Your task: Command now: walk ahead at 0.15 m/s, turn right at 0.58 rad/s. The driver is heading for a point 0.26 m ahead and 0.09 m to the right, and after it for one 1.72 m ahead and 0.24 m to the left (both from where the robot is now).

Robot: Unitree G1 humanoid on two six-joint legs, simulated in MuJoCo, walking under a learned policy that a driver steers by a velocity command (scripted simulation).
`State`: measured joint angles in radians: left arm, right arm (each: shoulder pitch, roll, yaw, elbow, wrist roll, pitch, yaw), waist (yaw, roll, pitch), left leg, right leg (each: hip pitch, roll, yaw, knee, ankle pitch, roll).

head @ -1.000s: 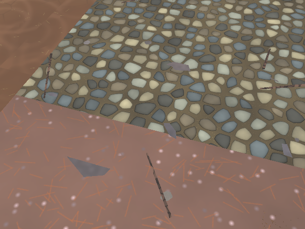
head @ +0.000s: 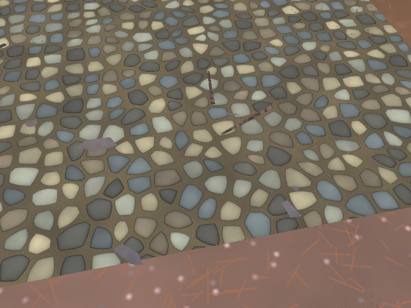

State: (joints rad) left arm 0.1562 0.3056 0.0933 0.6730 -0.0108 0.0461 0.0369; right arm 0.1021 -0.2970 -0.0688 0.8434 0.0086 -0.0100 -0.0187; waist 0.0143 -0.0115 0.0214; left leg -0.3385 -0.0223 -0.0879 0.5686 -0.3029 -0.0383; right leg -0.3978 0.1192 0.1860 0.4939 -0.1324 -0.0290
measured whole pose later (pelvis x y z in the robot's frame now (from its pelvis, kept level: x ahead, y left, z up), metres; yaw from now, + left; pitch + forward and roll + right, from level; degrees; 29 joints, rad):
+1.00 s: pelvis +0.16 -0.04 +0.00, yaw -5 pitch +1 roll -2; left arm 0.10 0.31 0.09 0.76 0.01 0.03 0.03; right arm 0.18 -0.31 -0.07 0.73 0.00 0.04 0.00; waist -0.01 -0.03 0.05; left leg -0.32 0.01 0.04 0.61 -0.33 0.05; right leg -0.36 -0.06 -0.12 0.76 -0.46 0.03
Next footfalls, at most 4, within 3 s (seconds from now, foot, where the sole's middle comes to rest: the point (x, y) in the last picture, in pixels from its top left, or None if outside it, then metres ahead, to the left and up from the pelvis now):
0.02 left None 0.05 0.13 -0.77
0.46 right None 0.18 -0.19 -0.77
0.94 left None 0.21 0.04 -0.77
1.46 right None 0.26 -0.18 -0.77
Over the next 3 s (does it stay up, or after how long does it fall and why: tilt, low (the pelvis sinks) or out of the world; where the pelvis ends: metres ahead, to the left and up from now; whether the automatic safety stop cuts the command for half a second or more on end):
stays up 0.61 0.09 0.01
